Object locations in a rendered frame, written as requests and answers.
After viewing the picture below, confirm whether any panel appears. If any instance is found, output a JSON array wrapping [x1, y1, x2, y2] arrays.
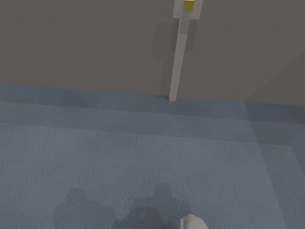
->
[[169, 0, 203, 101]]

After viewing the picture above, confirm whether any button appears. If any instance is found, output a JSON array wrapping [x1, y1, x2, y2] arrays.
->
[[183, 0, 194, 11]]

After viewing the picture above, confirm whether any robot right thigh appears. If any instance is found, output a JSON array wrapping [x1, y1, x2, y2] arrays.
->
[[179, 216, 209, 229]]

